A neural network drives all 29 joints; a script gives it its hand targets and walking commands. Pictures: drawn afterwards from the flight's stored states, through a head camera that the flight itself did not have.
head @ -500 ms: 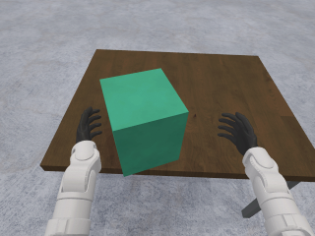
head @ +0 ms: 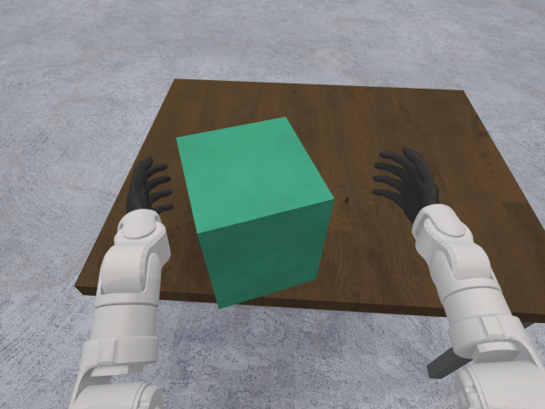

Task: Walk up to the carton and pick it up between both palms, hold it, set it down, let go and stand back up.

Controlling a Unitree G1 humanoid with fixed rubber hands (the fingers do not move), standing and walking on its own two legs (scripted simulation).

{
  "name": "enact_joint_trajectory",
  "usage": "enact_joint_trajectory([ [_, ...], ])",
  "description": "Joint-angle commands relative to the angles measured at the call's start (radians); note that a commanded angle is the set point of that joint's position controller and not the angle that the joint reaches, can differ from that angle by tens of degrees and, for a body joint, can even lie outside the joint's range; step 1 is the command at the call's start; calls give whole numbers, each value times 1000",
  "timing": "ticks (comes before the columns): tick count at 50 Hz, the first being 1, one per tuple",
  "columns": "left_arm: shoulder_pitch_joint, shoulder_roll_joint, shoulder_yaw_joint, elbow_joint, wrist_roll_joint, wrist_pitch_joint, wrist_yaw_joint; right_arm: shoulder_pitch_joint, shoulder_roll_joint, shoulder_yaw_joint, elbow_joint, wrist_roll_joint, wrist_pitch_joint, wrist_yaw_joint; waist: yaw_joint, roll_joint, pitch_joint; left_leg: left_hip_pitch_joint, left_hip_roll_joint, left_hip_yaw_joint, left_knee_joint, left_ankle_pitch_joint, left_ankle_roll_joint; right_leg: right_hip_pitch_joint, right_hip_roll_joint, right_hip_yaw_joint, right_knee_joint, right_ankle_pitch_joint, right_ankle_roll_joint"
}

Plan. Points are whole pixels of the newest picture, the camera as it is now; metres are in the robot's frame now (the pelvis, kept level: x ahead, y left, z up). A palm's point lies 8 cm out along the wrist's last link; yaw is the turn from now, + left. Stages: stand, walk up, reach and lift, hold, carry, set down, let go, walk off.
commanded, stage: reach and lift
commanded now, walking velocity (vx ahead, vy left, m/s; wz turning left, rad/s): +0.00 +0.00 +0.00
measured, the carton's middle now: (251, 214) +0.44 +0.06 -0.01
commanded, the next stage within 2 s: none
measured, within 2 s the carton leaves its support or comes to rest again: neither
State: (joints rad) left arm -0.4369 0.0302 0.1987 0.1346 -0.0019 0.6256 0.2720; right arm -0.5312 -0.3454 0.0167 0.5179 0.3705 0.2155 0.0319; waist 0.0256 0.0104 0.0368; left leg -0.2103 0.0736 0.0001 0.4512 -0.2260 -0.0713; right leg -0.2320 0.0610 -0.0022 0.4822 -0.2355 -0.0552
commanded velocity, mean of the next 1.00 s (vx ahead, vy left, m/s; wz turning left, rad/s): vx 0.00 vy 0.00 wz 0.00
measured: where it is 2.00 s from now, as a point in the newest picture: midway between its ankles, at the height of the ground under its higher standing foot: outside the picture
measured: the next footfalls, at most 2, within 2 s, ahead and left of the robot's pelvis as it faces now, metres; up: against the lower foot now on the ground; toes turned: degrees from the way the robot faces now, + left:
none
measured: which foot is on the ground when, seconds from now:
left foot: down 0.00-1.00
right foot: down 0.00-1.00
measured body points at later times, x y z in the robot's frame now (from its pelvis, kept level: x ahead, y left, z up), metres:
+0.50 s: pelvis +0.00 +0.00 +0.00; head +0.06 -0.01 +0.45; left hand +0.43 +0.20 +0.14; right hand +0.47 -0.16 +0.13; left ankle +0.01 +0.16 -0.74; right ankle +0.01 -0.08 -0.74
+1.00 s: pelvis -0.01 +0.00 +0.00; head +0.06 -0.01 +0.44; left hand +0.39 +0.22 +0.05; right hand +0.47 -0.18 +0.09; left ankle +0.01 +0.16 -0.74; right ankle +0.01 -0.08 -0.74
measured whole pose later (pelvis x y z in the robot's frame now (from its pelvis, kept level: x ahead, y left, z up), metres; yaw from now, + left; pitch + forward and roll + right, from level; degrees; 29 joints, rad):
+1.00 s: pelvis -0.01 +0.00 +0.00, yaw +0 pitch +10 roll +0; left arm -0.66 0.08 0.25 0.76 -0.05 0.12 0.22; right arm -0.91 -0.37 0.08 1.06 0.39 0.02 0.08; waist 0.08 0.01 -0.06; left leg -0.45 0.07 0.00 0.45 -0.18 -0.07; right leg -0.47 0.06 0.00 0.48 -0.19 -0.06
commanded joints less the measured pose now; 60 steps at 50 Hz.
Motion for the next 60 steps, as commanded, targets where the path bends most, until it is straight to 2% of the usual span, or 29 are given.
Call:
enact_joint_trajectory([
  [1, -554, 163, 9, -66, -75, -22, -5, -721, -299, 111, -81, 98, 8, 6, 215, -36, -473, -23, -66, 55, -87, 273, 22, 182, 5, 68, -89, 356, 43],
  [6, -723, 214, 8, 154, -105, -26, 11, -855, -266, 107, 46, 76, 52, 21, 223, -68, -393, -138, -64, 56, -113, 24, 46, 99, -32, 117, -124, -29, 45],
  [9, -760, 224, 27, 239, -120, -48, 33, -884, -249, 111, 89, 69, 56, 26, 245, -102, -434, -172, -58, 64, -103, 21, 48, 120, -43, 129, -121, -74, 48],
  [10, -831, 250, 29, 226, -120, -55, 39, -911, -264, 89, 107, 54, 61, 26, 232, -72, -466, -174, -61, 61, -106, 5, 43, 110, -45, 128, -118, -83, 50],
  [14, -892, 229, -15, 266, -148, -86, 45, -971, -284, 51, 196, 29, 55, 26, 194, -58, -533, -154, -57, 53, -100, 58, 36, 122, -27, 99, -102, 40, 42],
  [17, -938, 257, -14, 250, -162, -106, 52, -1018, -295, 57, 172, 41, 40, 21, 198, -49, -646, -189, -63, 53, -82, 95, 34, 140, -26, 94, -83, 123, 45],
  [18, -935, 281, 9, 270, -172, -118, 48, -1013, -292, 57, 160, 35, 40, 18, 207, -101, -682, -205, -61, 53, -81, 119, 42, 172, -31, 97, -78, 179, 55],
  [20, -880, 261, 8, 224, -169, -121, 38, -1010, -304, 84, 122, 77, 25, 7, 210, -72, -765, -160, -70, 63, -64, 257, 26, 222, -15, 75, -47, 408, 57],
  [24, -877, 249, 15, 175, -151, -115, 15, -1032, -355, 94, 112, 103, -2, -4, 195, -49, -892, -91, -75, 57, -19, 481, -4, 263, 15, 31, -2, 719, 63],
  [25, -853, 250, 39, 149, -144, -117, 11, -1035, -350, 106, 71, 112, -8, -6, 217, -58, -938, -87, -78, 61, -7, 528, -6, 291, 16, 32, 5, 786, 66],
  [26, -844, 248, 39, 122, -135, -114, 5, -1014, -364, 103, 92, 114, -12, -12, 195, -44, -915, -85, -84, 65, 0, 553, -15, 322, 17, 30, 21, 855, 75],
  [29, -746, 223, 64, 144, -98, -120, -23, -950, -331, 146, 122, 126, -23, -17, 208, -53, -879, -85, -86, 66, -6, 583, -21, 352, 16, 31, 28, 937, 83],
  [31, -702, 219, 81, 177, -77, -135, -39, -933, -306, 167, 120, 118, -37, -22, 217, -80, -826, -169, -98, 70, -42, 520, -6, 402, -3, 40, 45, 995, 102],
  [32, -717, 214, 84, 149, -69, -146, -42, -934, -302, 167, 109, 120, -47, -23, 216, -50, -849, -196, -103, 72, -51, 512, -13, 422, -12, 41, 51, 1016, 104],
  [33, -646, 204, 95, 237, -48, -160, -57, -890, -278, 189, 194, 117, -49, -17, 227, -82, -792, -229, -101, 71, -63, 469, -1, 431, -15, 45, 48, 978, 108],
  [34, -666, 205, 93, 242, -47, -178, -58, -898, -292, 168, 176, 107, -60, -17, 219, -89, -786, -206, -98, 68, -66, 466, -3, 411, -11, 41, 44, 964, 110],
  [36, -633, 183, 85, 254, -31, -219, -74, -845, -284, 132, 256, 86, -87, -10, 191, -45, -780, -143, -88, 70, -41, 498, -15, 361, 7, 24, 35, 877, 96],
  [37, -605, 169, 78, 325, -7, -237, -80, -809, -267, 135, 356, 77, -95, 0, 192, -12, -728, -125, -83, 68, -33, 485, -21, 299, 8, 19, 14, 797, 87],
  [39, -647, 146, 48, 351, -11, -304, -82, -821, -243, 108, 402, 47, -133, 15, 188, 2, -697, -107, -75, 74, -20, 467, -23, 218, 19, 9, -6, 647, 70],
  [41, -665, 148, 35, 382, -20, -377, -76, -837, -212, 104, 400, 17, -181, 29, 207, -1, -738, -119, -71, 73, -4, 455, -22, 167, 19, 4, -13, 580, 62],
  [43, -685, 153, 38, 457, -40, -482, -81, -880, -158, 120, 357, -7, -236, 38, 228, -62, -736, -214, -76, 79, 4, 372, -2, 176, 3, 20, 2, 530, 74],
  [45, -732, 169, 7, 459, -71, -581, -69, -891, -141, 110, 373, -17, -282, 48, 220, -56, -780, -243, -70, 78, 13, 335, 4, 133, -5, 20, 9, 462, 77],
  [46, -774, 179, 4, 497, -102, -626, -64, -932, -117, 126, 348, -14, -300, 56, 237, -74, -805, -284, -68, 78, 22, 297, 16, 104, -10, 25, 19, 392, 76],
  [47, -791, 171, -25, 557, -111, -658, -67, -923, -114, 104, 395, -24, -306, 64, 216, -58, -807, -282, -67, 75, 13, 248, 17, 59, -11, 18, 6, 301, 65],
  [52, -831, 157, -63, 754, -152, -746, -35, -885, -72, 105, 612, -50, -298, 92, 218, -58, -753, -314, -44, 89, 11, 73, 35, -173, -14, 13, -10, -99, 36],
  [55, -853, 164, -62, 808, -182, -781, -36, -911, -68, 125, 601, -46, -313, 86, 224, -116, -773, -364, -49, 94, 29, 35, 51, -159, -17, 32, 1, -161, 41],
  [56, -834, 157, -66, 856, -192, -793, -37, -926, -57, 142, 586, -35, -323, 87, 244, -131, -764, -397, -48, 99, 40, 44, 56, -177, -20, 33, 10, -140, 43],
  [58, -862, 157, -69, 832, -198, -821, -36, -967, -66, 129, 504, -45, -362, 83, 233, -121, -872, -408, -48, 98, 60, 81, 56, -164, -23, 39, 29, -79, 55],
  [60, -811, 152, -55, 872, -201, -849, -44, -967, -60, 161, 443, -28, -394, 72, 248, -151, -941, -436, -56, 110, 90, 156, 57, -110, -20, 42, 61, 74, 67],
])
